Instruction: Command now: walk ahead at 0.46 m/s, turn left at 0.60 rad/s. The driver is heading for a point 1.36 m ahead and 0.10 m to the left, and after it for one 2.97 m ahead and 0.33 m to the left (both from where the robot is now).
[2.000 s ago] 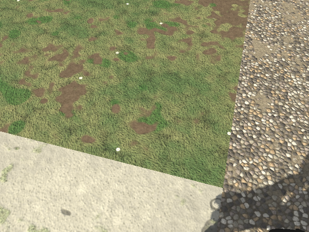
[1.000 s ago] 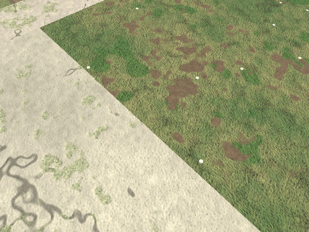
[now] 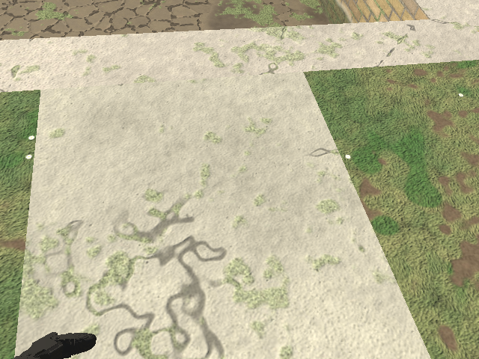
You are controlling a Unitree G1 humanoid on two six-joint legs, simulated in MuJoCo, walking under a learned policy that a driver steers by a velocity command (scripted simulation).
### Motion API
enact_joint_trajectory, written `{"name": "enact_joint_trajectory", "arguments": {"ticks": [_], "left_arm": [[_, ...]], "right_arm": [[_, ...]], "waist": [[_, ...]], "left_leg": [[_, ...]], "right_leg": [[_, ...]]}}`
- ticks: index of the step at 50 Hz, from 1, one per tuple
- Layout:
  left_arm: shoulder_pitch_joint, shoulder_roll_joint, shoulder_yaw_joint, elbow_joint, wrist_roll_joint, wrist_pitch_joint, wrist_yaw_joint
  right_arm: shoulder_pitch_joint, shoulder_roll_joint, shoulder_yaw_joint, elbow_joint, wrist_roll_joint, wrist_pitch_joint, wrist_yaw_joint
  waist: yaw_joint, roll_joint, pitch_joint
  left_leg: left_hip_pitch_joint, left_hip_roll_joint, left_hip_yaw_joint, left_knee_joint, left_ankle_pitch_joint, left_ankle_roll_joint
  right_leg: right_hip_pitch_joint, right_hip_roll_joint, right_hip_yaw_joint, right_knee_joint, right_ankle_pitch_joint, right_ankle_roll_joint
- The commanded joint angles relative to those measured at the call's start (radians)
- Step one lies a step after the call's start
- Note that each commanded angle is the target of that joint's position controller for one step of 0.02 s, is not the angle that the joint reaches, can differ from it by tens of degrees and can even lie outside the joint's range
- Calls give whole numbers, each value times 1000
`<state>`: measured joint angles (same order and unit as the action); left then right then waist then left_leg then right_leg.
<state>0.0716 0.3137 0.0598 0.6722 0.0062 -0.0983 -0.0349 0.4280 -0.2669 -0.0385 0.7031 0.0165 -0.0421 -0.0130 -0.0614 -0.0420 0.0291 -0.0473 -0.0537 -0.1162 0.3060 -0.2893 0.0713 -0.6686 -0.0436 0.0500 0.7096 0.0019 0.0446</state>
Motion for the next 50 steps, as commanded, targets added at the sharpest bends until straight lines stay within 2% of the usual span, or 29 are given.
{"name": "enact_joint_trajectory", "arguments": {"ticks": [1,6,7,8,9,10,11,12,13,14,15,16,19,21,24,28,30,31,32,33,34,35,36,37,38,40,43,47,50], "left_arm": [[-197,44,2,-114,-12,-22,-11],[-163,90,21,-113,-15,-34,-15],[-98,113,34,-100,-14,-36,-8],[25,143,52,-75,-12,-36,2],[199,182,62,-58,5,-33,13],[301,251,77,-27,19,-24,13],[299,162,56,-27,0,-22,5],[239,100,40,-28,-9,-14,12],[192,81,32,-22,-5,-6,15],[163,68,27,-8,2,-2,15],[145,56,21,-1,13,-6,16],[135,54,21,6,12,-11,15],[139,80,29,41,-9,-26,13],[146,110,35,55,-16,-25,15],[164,137,38,69,-26,-13,16],[249,174,43,110,-40,7,15],[264,189,45,125,-44,22,18],[253,192,44,128,-45,30,21],[263,170,34,132,-41,34,24],[264,123,11,119,-22,32,28],[353,14,-26,75,-7,16,24],[317,76,-15,87,-23,-2,22],[246,141,5,63,-51,-11,17],[194,132,1,52,-50,-14,18],[170,122,2,49,-31,-11,20],[196,99,2,60,-22,8,16],[177,60,-7,58,-8,32,21],[61,17,-26,34,1,25,13],[3,34,-22,21,-4,21,1]], "right_arm": [[19,-197,-61,-29,12,-13,-15],[14,-205,-72,3,14,5,-26],[2,-204,-73,-1,10,9,-24],[-19,-190,-67,-11,5,12,-20],[-46,-150,-50,-44,-9,13,-14],[116,-28,-16,-58,3,4,-10],[141,-114,-24,-37,26,-4,-9],[31,-181,-45,-38,38,-4,-7],[-48,-185,-43,-52,26,-5,-8],[-109,-169,-43,-69,9,-9,-6],[-116,-152,-44,-73,7,-7,-2],[-102,-127,-39,-68,12,-3,2],[-138,-75,-20,-78,0,5,6],[-193,-64,-8,-92,-13,-5,14],[-291,-61,2,-106,-8,-24,32],[-400,-89,-4,-145,4,-30,46],[-397,-109,-14,-151,1,-31,49],[-342,-124,-25,-137,-3,-32,48],[-221,-162,-49,-99,-7,-30,43],[-56,-222,-74,-66,-10,-24,32],[25,-345,-97,-58,-24,-17,23],[41,-262,-77,-58,-9,-21,29],[-24,-215,-58,-60,-10,-27,33],[-81,-182,-49,-66,-11,-30,34],[-131,-152,-39,-65,-15,-32,38],[-181,-129,-33,-67,-24,-42,39],[-190,-152,-41,-41,-20,-59,33],[-169,-173,-45,-1,-21,-45,14],[-119,-185,-46,40,-16,-33,8]], "waist": [[-23,146,45],[16,178,32],[48,193,-10],[115,190,-103],[194,150,-270],[129,-186,-466],[131,-232,-476],[148,-131,-279],[135,-35,-165],[116,-3,-81],[85,-20,-50],[67,-43,-41],[51,-39,-4],[61,-23,4],[95,-12,19],[127,-18,34],[108,-25,27],[65,-24,-3],[6,-8,-80],[-68,38,-198],[-31,297,-325],[-60,267,-377],[-48,217,-234],[-25,166,-161],[3,130,-101],[56,144,-73],[83,108,-30],[49,106,-25],[25,116,-46]], "left_leg": [[-79,194,-162,-87,278,122],[22,244,-243,13,413,88],[27,227,-239,87,568,74],[-3,175,-205,237,675,45],[-160,119,-189,491,535,16],[-539,-42,-99,887,-137,-60],[-645,-3,-119,1034,-280,-70],[-698,48,-90,1059,-201,-76],[-675,90,-42,1028,-127,-75],[-648,113,-26,978,-93,-72],[-599,139,-28,936,-70,-65],[-560,146,-21,899,-63,-62],[-567,163,9,746,-43,-69],[-568,178,31,620,72,-73],[-501,155,75,420,233,-74],[-479,130,92,287,254,-56],[-436,109,112,240,200,-31],[-341,84,137,201,197,-14],[-164,54,159,180,190,12],[84,145,58,202,189,56],[410,415,-421,130,44,221],[416,446,-629,4,-68,256],[317,415,-492,-5,-63,214],[204,370,-365,-11,18,190],[94,333,-281,-37,112,178],[-36,292,-192,-95,221,169],[-112,280,-75,-131,503,185],[-142,208,85,-101,685,130],[-86,228,74,-65,641,113]], "right_leg": [[53,56,-27,-143,94,-1],[163,60,1,-224,5,-52],[261,77,-21,-229,-45,-72],[449,71,-39,-252,-17,-104],[770,-59,79,-194,-50,-168],[1176,-341,555,-241,-233,-332],[1145,-381,766,-372,-421,-342],[984,-332,598,-406,-463,-298],[823,-288,456,-419,-375,-271],[681,-247,366,-446,-264,-266],[591,-215,295,-476,-201,-261],[541,-198,254,-504,-174,-265],[484,-204,167,-569,-89,-296],[487,-195,111,-588,-52,-297],[477,-156,18,-587,-15,-263],[573,-201,20,-554,-23,-232],[625,-222,21,-502,38,-213],[628,-208,-4,-425,155,-193],[600,-163,-50,-263,285,-166],[465,-114,-98,-13,184,-124],[77,45,-128,393,-310,-45],[-50,57,21,542,-568,-47],[-130,1,31,583,-511,-63],[-117,-43,11,549,-427,-71],[-86,-69,5,487,-366,-66],[22,-98,13,418,-292,-53],[47,-85,-9,309,-233,-16],[151,-36,-48,1,3,-7],[208,-2,-37,-114,105,-24]]}}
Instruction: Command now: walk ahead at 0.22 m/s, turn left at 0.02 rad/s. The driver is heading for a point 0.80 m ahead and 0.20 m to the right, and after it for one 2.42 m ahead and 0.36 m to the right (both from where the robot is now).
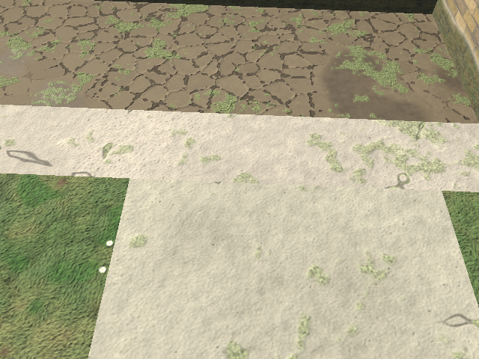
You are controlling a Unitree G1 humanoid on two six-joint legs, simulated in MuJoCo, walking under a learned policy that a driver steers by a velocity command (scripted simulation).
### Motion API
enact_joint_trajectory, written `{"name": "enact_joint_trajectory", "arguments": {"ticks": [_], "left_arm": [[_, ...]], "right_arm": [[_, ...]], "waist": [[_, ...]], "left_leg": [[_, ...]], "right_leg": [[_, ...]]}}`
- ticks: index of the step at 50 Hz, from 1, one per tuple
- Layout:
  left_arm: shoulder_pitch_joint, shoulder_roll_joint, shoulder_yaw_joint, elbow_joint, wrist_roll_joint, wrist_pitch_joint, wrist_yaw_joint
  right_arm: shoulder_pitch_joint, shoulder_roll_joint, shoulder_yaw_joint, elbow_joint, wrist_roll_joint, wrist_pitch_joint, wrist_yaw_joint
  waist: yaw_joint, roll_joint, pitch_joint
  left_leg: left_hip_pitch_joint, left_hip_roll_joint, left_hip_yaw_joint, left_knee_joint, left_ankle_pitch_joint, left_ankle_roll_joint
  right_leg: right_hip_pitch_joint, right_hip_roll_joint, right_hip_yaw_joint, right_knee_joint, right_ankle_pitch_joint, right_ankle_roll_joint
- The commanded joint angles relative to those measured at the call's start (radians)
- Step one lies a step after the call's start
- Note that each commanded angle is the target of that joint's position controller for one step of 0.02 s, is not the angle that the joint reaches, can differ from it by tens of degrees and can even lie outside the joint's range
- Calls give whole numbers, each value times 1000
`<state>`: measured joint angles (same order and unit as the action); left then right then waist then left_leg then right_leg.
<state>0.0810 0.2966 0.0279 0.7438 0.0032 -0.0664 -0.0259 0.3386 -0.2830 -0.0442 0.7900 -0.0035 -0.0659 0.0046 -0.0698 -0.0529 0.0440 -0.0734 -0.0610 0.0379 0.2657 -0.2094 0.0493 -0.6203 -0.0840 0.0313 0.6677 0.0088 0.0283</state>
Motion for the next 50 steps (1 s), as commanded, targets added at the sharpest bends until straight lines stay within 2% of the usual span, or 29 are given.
{"name": "enact_joint_trajectory", "arguments": {"ticks": [1,3,4,5,6,7,8,9,10,11,12,13,15,18,19,20,21,22,23,25,28,33,44,45,46,47,49,50], "left_arm": [[-15,63,14,-55,1,-12,-11],[2,91,25,-52,10,-14,-14],[44,98,31,-36,15,-16,-13],[98,128,42,-14,23,-18,-6],[138,194,54,-17,33,-18,3],[159,163,41,-15,45,-4,11],[175,90,22,-6,19,10,7],[131,82,16,-3,1,17,1],[83,81,16,-4,1,21,-1],[27,77,13,-9,4,25,-1],[-16,80,15,-11,13,29,2],[-44,84,18,-9,21,35,6],[-57,78,19,1,26,39,15],[-58,75,17,26,7,45,26],[-42,58,11,38,4,47,26],[-17,39,3,54,8,46,24],[2,51,8,56,14,46,21],[-7,57,11,58,16,48,24],[-14,56,11,62,16,49,28],[11,46,10,84,11,53,36],[28,42,11,113,10,53,38],[24,44,13,154,1,58,38],[23,54,18,236,-4,77,55],[23,54,18,242,-5,77,56],[38,44,16,258,-5,79,56],[42,45,18,267,-10,81,57],[27,54,24,266,-14,76,56],[8,51,23,257,-15,63,53]], "right_arm": [[-30,-170,-40,-37,7,-5,-11],[-43,-172,-42,-21,14,4,-15],[-59,-166,-40,-16,17,9,-17],[-37,-147,-35,-9,11,11,-18],[23,-114,-21,-14,-15,5,-19],[159,-34,7,12,-17,5,-16],[130,-86,-2,23,-4,20,-14],[79,-135,-17,11,15,37,-15],[29,-133,-22,8,20,58,-25],[-5,-128,-26,2,13,79,-35],[-12,-119,-27,1,8,96,-44],[-5,-100,-24,9,6,104,-51],[14,-73,-18,34,0,103,-55],[20,-54,-16,65,-7,95,-46],[7,-55,-15,65,-18,94,-43],[-20,-73,-15,50,-28,92,-44],[-47,-131,-27,43,-20,92,-48],[-62,-134,-32,59,-14,87,-47],[-80,-97,-23,60,-16,76,-46],[-99,-73,-16,70,-17,55,-42],[-74,-73,-14,96,-6,36,-40],[-55,-71,-10,130,-2,39,-42],[-63,-50,-1,193,-1,50,-42],[-63,-48,-1,198,-1,51,-42],[-42,-40,0,214,0,52,-42],[-37,-48,-3,221,5,56,-43],[-46,-78,-13,210,12,56,-47],[-31,-88,-17,208,17,48,-47]], "waist": [[37,132,-62],[60,136,-73],[90,128,-88],[104,97,-123],[87,-10,-218],[58,-173,-352],[92,-161,-388],[88,-99,-310],[79,-47,-236],[67,-31,-168],[47,-61,-139],[36,-87,-119],[33,-97,-132],[21,-64,-145],[23,-49,-131],[34,-21,-98],[72,42,-44],[79,108,-10],[78,122,-4],[89,143,-13],[82,114,-43],[70,74,-63],[72,56,-54],[72,57,-52],[70,62,-72],[71,77,-52],[64,114,35],[52,131,76]], "left_leg": [[-36,248,-93,0,547,129],[2,262,-119,72,517,107],[4,245,-113,133,511,86],[-9,191,-95,230,508,55],[-107,117,-58,394,302,2],[-305,39,-59,639,-208,-67],[-338,39,-128,756,-490,-98],[-383,68,-149,805,-488,-106],[-412,91,-135,807,-448,-111],[-406,111,-129,754,-407,-116],[-354,128,-128,687,-357,-121],[-294,122,-110,615,-325,-125],[-187,111,-85,494,-233,-118],[-52,92,-48,288,1,-92],[-20,93,-50,237,33,-77],[-20,135,-98,187,51,-56],[-108,163,-126,165,-69,-31],[-227,139,-121,146,-221,-19],[-269,135,-121,118,-234,-27],[-265,133,-118,106,-149,-48],[-214,129,-110,136,-23,-52],[-167,116,-93,160,94,-49],[-141,100,-71,148,144,-46],[-140,99,-69,145,141,-46],[-130,91,-60,133,38,-42],[-148,86,-64,123,-118,-25],[-201,122,-131,82,-426,30],[-205,161,-190,46,-513,58]], "right_leg": [[163,41,-9,-96,80,-22],[194,48,0,-141,33,-53],[259,61,-13,-193,63,-70],[369,62,-22,-235,212,-90],[568,-66,87,-167,646,-142],[808,-259,308,-153,784,-318],[775,-284,397,-207,647,-361],[689,-256,374,-254,407,-334],[604,-230,352,-297,200,-302],[499,-205,317,-343,44,-276],[411,-178,288,-381,-78,-251],[342,-145,249,-406,-143,-235],[292,-110,182,-414,-169,-225],[255,-83,136,-398,-325,-198],[230,-63,128,-398,-427,-163],[204,-39,118,-390,-513,-115],[219,11,75,-373,-533,-75],[293,44,31,-334,-463,-53],[348,45,27,-294,-399,-52],[387,48,17,-258,-301,-66],[409,53,4,-231,-175,-72],[436,52,-1,-206,-33,-69],[470,50,-1,-200,20,-62],[471,50,-1,-202,17,-62],[477,64,-17,-200,-87,-62],[456,88,-40,-182,-259,-64],[338,114,-58,-141,-544,-72],[275,114,-60,-109,-573,-75]]}}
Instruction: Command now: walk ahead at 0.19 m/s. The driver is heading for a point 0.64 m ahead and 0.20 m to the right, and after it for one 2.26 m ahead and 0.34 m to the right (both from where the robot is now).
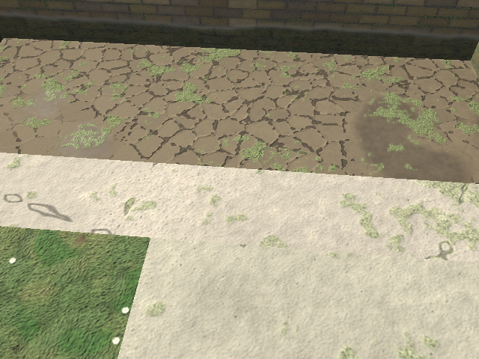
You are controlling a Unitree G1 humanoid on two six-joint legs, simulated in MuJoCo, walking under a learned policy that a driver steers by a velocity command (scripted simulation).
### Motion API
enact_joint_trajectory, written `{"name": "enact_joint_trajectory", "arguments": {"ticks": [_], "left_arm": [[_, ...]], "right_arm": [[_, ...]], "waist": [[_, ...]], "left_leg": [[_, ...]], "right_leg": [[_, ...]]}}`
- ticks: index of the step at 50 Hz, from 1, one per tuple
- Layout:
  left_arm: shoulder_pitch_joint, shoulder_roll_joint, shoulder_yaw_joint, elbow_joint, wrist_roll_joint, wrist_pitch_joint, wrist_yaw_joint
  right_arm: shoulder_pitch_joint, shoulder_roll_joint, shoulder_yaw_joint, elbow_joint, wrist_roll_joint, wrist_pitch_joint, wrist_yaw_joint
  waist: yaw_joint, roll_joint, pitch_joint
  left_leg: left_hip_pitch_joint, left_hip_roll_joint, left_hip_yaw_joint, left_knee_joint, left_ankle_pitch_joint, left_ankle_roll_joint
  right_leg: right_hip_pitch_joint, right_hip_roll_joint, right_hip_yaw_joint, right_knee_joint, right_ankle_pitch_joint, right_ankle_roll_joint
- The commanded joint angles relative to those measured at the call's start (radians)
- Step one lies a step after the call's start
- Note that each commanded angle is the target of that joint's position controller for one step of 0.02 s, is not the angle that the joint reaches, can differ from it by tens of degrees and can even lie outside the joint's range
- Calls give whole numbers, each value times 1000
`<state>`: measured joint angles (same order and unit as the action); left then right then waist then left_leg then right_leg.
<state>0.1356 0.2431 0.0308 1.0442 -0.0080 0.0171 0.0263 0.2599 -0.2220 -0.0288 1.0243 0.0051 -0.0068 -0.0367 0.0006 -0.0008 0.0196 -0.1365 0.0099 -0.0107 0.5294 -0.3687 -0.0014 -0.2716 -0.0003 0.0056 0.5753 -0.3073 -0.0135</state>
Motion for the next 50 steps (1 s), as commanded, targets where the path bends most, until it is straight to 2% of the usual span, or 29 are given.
{"name": "enact_joint_trajectory", "arguments": {"ticks": [1,3,4,6,7,8,9,10,11,12,13,14,17,20,23,26,28,29,30,31,32,33,34,35,37,38,41,46,50], "left_arm": [[-63,90,19,-51,-7,-38,-5],[-78,68,16,-63,-16,-72,-20],[-58,66,17,-60,-20,-86,-28],[96,78,29,0,-27,-100,-37],[207,137,50,37,-22,-104,-36],[336,251,82,69,-25,-109,-43],[376,218,64,73,-5,-120,-50],[303,156,43,55,1,-132,-50],[253,126,34,32,1,-138,-51],[224,112,26,21,-1,-139,-54],[211,84,14,15,1,-135,-53],[227,73,8,17,4,-127,-50],[272,105,7,20,8,-108,-27],[278,143,14,9,9,-102,-11],[334,145,21,25,-5,-102,-9],[328,151,32,23,-16,-94,-7],[290,174,43,5,-11,-85,-8],[276,160,38,-6,-3,-79,-11],[268,124,24,-35,12,-76,-14],[407,-38,-15,-48,2,-89,-17],[370,45,4,-40,-27,-107,-19],[278,115,27,-75,-50,-115,-17],[229,119,31,-87,-48,-117,-10],[211,107,39,-89,-33,-112,-3],[252,61,46,-84,-30,-82,-5],[248,44,47,-92,-31,-68,-5],[165,57,58,-147,-23,-43,-4],[19,52,54,-205,-13,-58,-38],[-107,33,39,-265,-12,-60,-67]], "right_arm": [[78,-169,-39,-19,15,-22,-5],[91,-200,-53,-9,23,-44,-2],[72,-185,-50,-14,23,-53,1],[-11,-163,-45,-41,23,-58,11],[-72,-135,-36,-76,23,-64,13],[-93,-85,-25,-118,11,-81,10],[-101,-102,-29,-133,22,-97,9],[-81,-119,-35,-126,43,-106,19],[-68,-110,-33,-114,48,-112,27],[-77,-113,-38,-113,42,-114,31],[-94,-127,-48,-114,30,-112,34],[-98,-117,-50,-116,25,-107,39],[-173,-69,-40,-147,16,-91,48],[-305,-40,-21,-197,18,-89,53],[-381,-63,-18,-227,24,-87,64],[-381,-104,-29,-248,26,-96,73],[-268,-159,-54,-228,24,-103,69],[-104,-198,-78,-181,27,-102,60],[88,-258,-99,-144,15,-99,47],[170,-333,-111,-118,-6,-94,51],[141,-239,-83,-124,-3,-98,56],[36,-181,-65,-138,3,-104,55],[-49,-147,-54,-152,4,-109,55],[-102,-120,-48,-150,-5,-116,59],[-142,-86,-42,-135,-20,-122,62],[-138,-87,-43,-127,-17,-125,60],[-118,-130,-55,-110,-20,-128,42],[-61,-174,-65,-105,-20,-115,14],[26,-189,-72,-91,-9,-89,14]], "waist": [[-29,120,128],[-27,185,176],[-6,178,178],[76,138,133],[118,22,101],[146,-251,39],[144,-265,-8],[93,-151,34],[67,-100,39],[50,-61,63],[42,-53,63],[40,-73,57],[49,-64,68],[72,-71,101],[85,-83,129],[41,-79,124],[-36,-103,33],[-115,-100,-69],[-188,-48,-215],[-110,240,-398],[-126,236,-377],[-102,188,-199],[-71,119,-112],[-41,86,-62],[15,113,-34],[23,104,-20],[31,66,33],[-6,30,60],[-58,6,96]], "left_leg": [[-118,151,-228,-262,-407,144],[-95,278,-386,-322,-385,213],[-99,284,-379,-304,-304,211],[-195,198,-240,-195,-139,152],[-299,97,-107,-10,25,93],[-478,-45,53,340,18,11],[-613,-59,-42,585,-196,5],[-677,1,-100,705,-162,35],[-693,40,-94,727,-76,62],[-709,77,-76,689,7,74],[-676,104,-62,630,73,76],[-635,111,-41,582,110,66],[-611,100,12,415,192,17],[-519,66,48,174,321,-4],[-451,45,51,69,388,6],[-423,38,12,-3,362,37],[-236,-5,35,-11,312,63],[-18,-25,49,-12,298,86],[293,122,-104,19,228,139],[594,394,-579,-118,-46,278],[516,405,-747,-266,-175,273],[368,380,-589,-285,-176,221],[217,349,-445,-304,-63,193],[88,312,-329,-331,52,174],[-34,261,-169,-379,146,155],[-63,258,-125,-400,174,164],[-77,270,-39,-447,216,189],[-2,247,113,-453,314,171],[119,263,198,-400,400,160]], "right_leg": [[-132,34,-52,44,-219,-31],[-197,4,-50,142,-108,-43],[-175,-9,-41,115,-103,-59],[73,8,-46,-54,-63,-79],[215,-56,99,-150,-74,-112],[398,-238,466,-299,-101,-224],[471,-372,720,-388,-60,-304],[449,-378,646,-361,-9,-288],[429,-340,534,-354,26,-255],[403,-313,436,-366,89,-227],[373,-277,343,-380,182,-197],[349,-246,276,-394,248,-181],[308,-215,174,-434,356,-186],[212,-188,103,-475,326,-176],[204,-212,96,-494,308,-176],[294,-256,118,-433,415,-156],[309,-247,106,-283,699,-130],[254,-197,77,-100,777,-103],[54,-140,53,185,566,-69],[-283,42,10,563,-94,-6],[-367,21,136,720,-254,-17],[-444,-30,122,769,-183,-34],[-419,-83,99,746,-90,-43],[-368,-116,97,697,-26,-45],[-267,-153,104,636,20,-51],[-264,-160,97,621,20,-50],[-365,-170,108,544,115,-31],[-415,-149,57,280,342,-13],[-432,-132,-19,143,338,-32]]}}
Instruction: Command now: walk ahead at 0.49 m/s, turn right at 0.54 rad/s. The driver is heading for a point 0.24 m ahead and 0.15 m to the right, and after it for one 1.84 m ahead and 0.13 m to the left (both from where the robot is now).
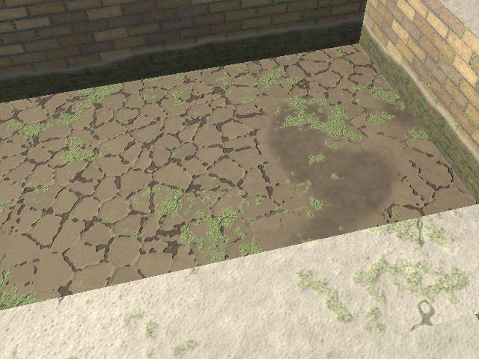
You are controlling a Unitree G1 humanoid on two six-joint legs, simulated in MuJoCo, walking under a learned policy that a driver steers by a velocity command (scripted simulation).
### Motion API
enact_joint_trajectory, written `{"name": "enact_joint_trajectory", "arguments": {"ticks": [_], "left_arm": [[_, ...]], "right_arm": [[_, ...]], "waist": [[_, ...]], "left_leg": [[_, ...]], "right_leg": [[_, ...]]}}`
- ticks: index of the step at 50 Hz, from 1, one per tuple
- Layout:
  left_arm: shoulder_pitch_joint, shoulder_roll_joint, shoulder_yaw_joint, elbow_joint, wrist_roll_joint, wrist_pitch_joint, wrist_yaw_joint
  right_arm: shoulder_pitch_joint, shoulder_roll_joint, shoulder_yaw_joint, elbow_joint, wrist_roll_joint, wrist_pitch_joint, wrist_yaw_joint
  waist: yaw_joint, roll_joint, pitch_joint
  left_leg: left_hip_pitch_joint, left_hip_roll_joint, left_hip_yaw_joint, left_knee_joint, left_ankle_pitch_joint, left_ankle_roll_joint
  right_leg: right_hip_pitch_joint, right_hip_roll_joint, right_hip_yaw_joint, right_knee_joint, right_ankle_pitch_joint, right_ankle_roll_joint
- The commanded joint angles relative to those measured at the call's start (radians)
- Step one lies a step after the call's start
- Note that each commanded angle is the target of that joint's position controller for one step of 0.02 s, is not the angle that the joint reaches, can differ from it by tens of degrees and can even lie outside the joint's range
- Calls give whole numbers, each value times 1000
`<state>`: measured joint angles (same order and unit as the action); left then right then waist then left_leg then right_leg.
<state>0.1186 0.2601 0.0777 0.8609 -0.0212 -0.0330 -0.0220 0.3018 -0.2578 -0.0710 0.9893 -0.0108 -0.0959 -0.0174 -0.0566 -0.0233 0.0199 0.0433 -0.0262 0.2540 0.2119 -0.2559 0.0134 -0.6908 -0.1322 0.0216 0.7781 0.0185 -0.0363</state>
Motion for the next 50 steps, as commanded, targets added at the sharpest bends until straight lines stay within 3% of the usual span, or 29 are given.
{"name": "enact_joint_trajectory", "arguments": {"ticks": [1,4,5,6,7,8,9,10,11,13,14,18,21,23,28,31,32,33,34,35,36,37,38,39,40,42,46,48,50], "left_arm": [[-111,20,-9,-100,0,-8,-24],[-88,57,7,-137,-1,5,-36],[-23,79,21,-130,-2,9,-32],[118,119,47,-103,-5,11,-26],[303,220,92,-60,-12,17,-4],[311,344,109,-50,-20,18,12],[334,301,85,-86,0,-1,-1],[300,221,63,-82,6,-15,-9],[253,170,50,-86,-2,-23,-7],[123,99,24,-126,19,-31,2],[107,100,21,-137,28,-33,7],[183,135,31,-129,14,-30,46],[224,103,17,-101,16,-23,56],[269,100,13,-75,19,-20,54],[344,98,6,-16,17,-9,53],[300,135,13,-11,9,-1,63],[249,146,15,-20,2,-2,65],[298,105,4,-29,25,-19,67],[352,34,-23,-49,25,-41,38],[258,97,-8,-71,-3,-57,29],[129,170,10,-124,52,-41,39],[111,122,0,-138,51,-27,42],[106,89,-10,-161,63,-3,43],[130,76,-11,-166,65,27,44],[162,73,-12,-163,65,49,44],[153,77,-10,-185,61,74,56],[51,62,-18,-228,49,76,78],[7,71,-19,-243,32,61,82],[-30,67,-28,-271,39,52,69]], "right_arm": [[0,-161,-33,-54,13,8,-4],[-17,-198,-46,-67,35,26,-4],[-36,-223,-54,-76,45,30,-6],[-59,-225,-53,-80,52,40,-4],[-61,-208,-45,-99,40,36,-6],[-1,-46,1,-154,-9,14,2],[-46,-82,5,-185,32,-31,12],[-138,-144,-14,-205,68,-51,16],[-145,-136,-10,-203,62,-62,12],[-128,-150,-28,-181,30,-52,-3],[-116,-149,-33,-181,28,-36,-1],[-200,-75,-14,-237,1,0,-1],[-252,-32,7,-240,0,2,17],[-284,-33,12,-247,8,4,24],[-312,-62,9,-286,20,-1,54],[-140,-95,-14,-265,21,3,70],[41,-131,-32,-211,9,12,67],[195,-199,-51,-200,10,32,60],[187,-191,-44,-193,35,51,66],[105,-127,-32,-239,29,63,50],[97,-165,-44,-229,-12,85,20],[78,-138,-31,-218,-30,89,9],[39,-115,-22,-227,-32,84,3],[10,-96,-17,-240,-12,74,0],[9,-88,-11,-251,-9,64,4],[12,-110,-12,-267,6,49,7],[56,-131,-18,-286,23,63,11],[46,-135,-16,-311,16,91,12],[57,-142,-16,-339,6,121,9]], "waist": [[-7,36,96],[32,75,47],[75,97,3],[162,87,-74],[242,23,-171],[128,-245,-225],[155,-175,-405],[166,-87,-278],[136,-38,-181],[60,15,-100],[40,10,-91],[49,12,-51],[87,-44,-37],[110,-66,-19],[126,-63,38],[36,-62,-45],[-43,-10,-132],[-71,159,-245],[-16,352,-329],[-33,236,-192],[-46,39,-171],[3,-13,-107],[48,11,-57],[75,65,-44],[91,87,-56],[109,114,-53],[73,113,-41],[51,118,-60],[15,144,-91]], "left_leg": [[-24,310,-57,-59,321,143],[43,329,-23,98,684,122],[44,326,-8,214,858,109],[0,295,18,417,921,80],[-205,250,24,712,709,27],[-640,56,-33,1080,-231,-44],[-776,-16,-300,1235,-381,-37],[-877,37,-334,1226,-293,-11],[-878,85,-327,1158,-219,10],[-725,149,-345,1015,-99,8],[-679,151,-345,982,-67,-2],[-675,123,-293,726,73,-65],[-581,94,-251,488,346,-42],[-550,82,-242,441,436,-21],[-695,79,-237,411,253,68],[-471,4,-180,371,174,136],[-225,21,-239,355,331,182],[49,199,-552,325,393,296],[214,361,-976,124,76,413],[130,347,-997,72,-162,359],[62,339,-857,90,-104,333],[-82,297,-780,78,-68,299],[-212,248,-716,68,-55,261],[-283,203,-665,76,34,248],[-339,179,-629,73,104,242],[-398,144,-585,70,190,242],[-364,118,-569,138,337,208],[-348,96,-563,208,428,196],[-310,92,-620,230,420,191]], "right_leg": [[-14,9,-52,-78,-24,-18],[90,79,-125,-106,-189,-65],[186,124,-159,-109,-234,-84],[382,174,-179,-178,-196,-117],[688,138,-54,-230,-161,-172],[978,-112,466,-311,-201,-331],[1082,-222,822,-484,-344,-429],[1021,-198,696,-512,-291,-369],[899,-153,552,-493,-252,-326],[638,-72,382,-497,-76,-267],[576,-57,356,-513,-32,-266],[496,-12,234,-512,156,-271],[454,36,127,-481,178,-204],[446,12,133,-474,125,-192],[634,-79,149,-376,216,-187],[648,-53,79,-198,584,-144],[543,20,12,14,537,-97],[290,151,-63,448,109,-14],[7,255,31,643,-599,14],[-135,186,108,690,-562,-4],[-122,144,59,672,-436,9],[-72,114,65,573,-393,13],[-18,89,66,479,-386,25],[33,82,50,440,-389,41],[84,85,43,394,-376,50],[120,95,19,303,-317,71],[143,105,16,106,-185,82],[177,127,7,48,-153,88],[194,155,-18,56,-216,85]]}}
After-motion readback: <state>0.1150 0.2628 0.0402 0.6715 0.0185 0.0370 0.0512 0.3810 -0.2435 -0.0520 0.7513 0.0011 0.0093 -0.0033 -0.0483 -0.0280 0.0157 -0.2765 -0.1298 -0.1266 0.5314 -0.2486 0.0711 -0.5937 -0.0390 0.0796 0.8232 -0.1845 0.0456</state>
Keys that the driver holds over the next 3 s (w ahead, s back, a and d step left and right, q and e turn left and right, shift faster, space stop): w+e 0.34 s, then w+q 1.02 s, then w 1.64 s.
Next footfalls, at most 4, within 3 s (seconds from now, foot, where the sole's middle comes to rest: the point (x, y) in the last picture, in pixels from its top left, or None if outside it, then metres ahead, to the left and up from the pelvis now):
0.14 right None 0.24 -0.13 -0.78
0.64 left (248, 342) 0.55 0.00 -0.78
1.12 right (313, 308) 0.64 -0.19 -0.78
1.46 left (247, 333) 0.57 0.00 -0.78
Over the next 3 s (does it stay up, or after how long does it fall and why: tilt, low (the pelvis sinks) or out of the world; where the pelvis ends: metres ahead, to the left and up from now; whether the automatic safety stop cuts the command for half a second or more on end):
stays up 0.60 -0.09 -0.02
